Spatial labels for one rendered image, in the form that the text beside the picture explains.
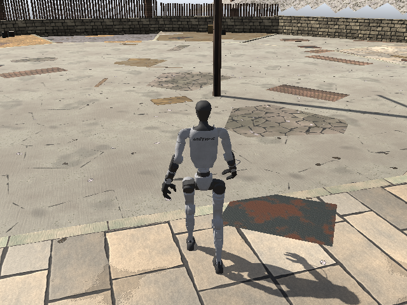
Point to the left robot hand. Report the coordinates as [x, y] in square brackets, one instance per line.
[165, 189]

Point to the left robot foot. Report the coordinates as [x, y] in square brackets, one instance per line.
[190, 245]

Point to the robot left forearm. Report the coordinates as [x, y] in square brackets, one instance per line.
[171, 171]

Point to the robot right shin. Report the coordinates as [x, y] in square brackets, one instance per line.
[218, 242]

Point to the right robot upper arm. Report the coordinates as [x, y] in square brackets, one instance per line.
[223, 134]

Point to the right robot hand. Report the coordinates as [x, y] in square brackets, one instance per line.
[233, 174]

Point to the left robot upper arm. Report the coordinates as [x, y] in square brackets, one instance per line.
[180, 144]

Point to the robot right forearm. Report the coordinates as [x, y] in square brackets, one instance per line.
[232, 164]

